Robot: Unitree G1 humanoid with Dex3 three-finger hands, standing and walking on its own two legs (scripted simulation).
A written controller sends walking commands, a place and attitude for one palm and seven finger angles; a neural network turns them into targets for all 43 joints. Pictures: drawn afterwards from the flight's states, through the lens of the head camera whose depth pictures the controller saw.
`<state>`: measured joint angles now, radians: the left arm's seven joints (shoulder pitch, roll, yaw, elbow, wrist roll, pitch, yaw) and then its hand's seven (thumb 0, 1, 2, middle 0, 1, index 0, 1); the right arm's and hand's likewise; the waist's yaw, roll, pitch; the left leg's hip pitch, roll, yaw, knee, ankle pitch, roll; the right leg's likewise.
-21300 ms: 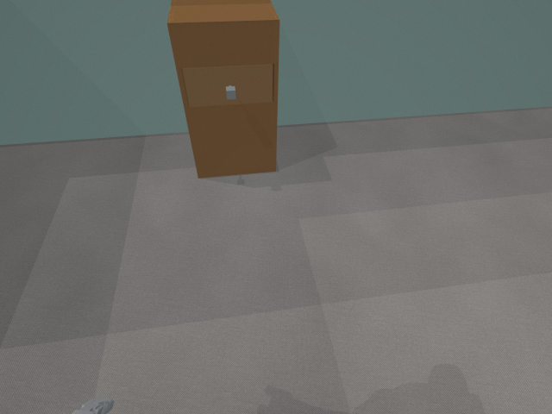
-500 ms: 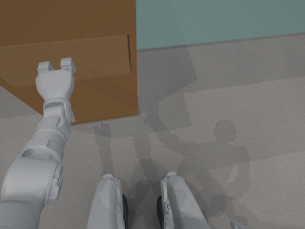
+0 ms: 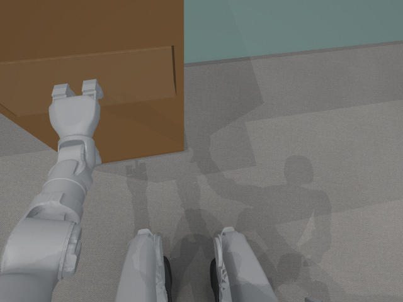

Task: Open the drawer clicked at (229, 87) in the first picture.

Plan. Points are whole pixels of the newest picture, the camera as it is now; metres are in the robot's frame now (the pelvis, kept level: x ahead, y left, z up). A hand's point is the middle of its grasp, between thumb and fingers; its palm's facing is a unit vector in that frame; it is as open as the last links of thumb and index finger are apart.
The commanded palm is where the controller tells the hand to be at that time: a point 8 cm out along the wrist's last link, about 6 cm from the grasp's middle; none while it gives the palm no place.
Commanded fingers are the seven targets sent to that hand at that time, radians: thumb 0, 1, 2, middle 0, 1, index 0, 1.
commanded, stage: close the thumb around the handle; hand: left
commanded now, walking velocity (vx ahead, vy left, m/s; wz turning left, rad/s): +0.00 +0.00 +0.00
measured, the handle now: (86, 100) +0.53 +0.23 -0.06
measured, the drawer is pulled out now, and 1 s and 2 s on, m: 0.00 0.00 0.06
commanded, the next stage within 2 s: pull the drawer open in 0.76 s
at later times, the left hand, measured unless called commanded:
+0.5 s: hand (87, 124) +0.48 +0.22 -0.07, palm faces -0.03 -0.02 -1.00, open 9.0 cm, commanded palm +0.46 +0.21 -0.02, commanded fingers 0.00 0.79 0.85 -0.39 -1.34 -0.39 -1.34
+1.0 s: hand (88, 127) +0.48 +0.22 -0.07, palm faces -0.03 -0.04 -1.00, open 7.8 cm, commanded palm +0.45 +0.21 -0.02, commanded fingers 0.00 0.90 0.90 -0.40 -1.35 -0.40 -1.35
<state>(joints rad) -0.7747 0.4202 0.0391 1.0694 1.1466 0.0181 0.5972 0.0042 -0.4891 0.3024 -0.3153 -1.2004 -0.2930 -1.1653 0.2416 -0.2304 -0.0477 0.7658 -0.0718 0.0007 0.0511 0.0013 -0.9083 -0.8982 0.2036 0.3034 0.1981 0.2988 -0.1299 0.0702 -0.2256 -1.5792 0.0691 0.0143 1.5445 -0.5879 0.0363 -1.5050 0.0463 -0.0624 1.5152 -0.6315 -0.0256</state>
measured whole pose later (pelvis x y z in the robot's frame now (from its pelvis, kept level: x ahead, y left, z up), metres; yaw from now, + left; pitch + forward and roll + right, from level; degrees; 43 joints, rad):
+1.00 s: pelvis +0.00 +0.00 +0.00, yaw +0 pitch +35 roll -4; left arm -0.77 0.43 0.05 1.06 1.14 0.02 0.58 0.02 0.52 0.74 -0.41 -1.35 -0.19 -1.29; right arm 0.24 -0.24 -0.05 0.76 -0.07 0.00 0.05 0.00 -0.91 -0.90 0.20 0.30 0.20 0.30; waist -0.14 0.07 -0.22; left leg -1.59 0.07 0.01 1.55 -0.59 0.03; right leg -1.51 0.05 -0.07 1.52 -0.63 -0.03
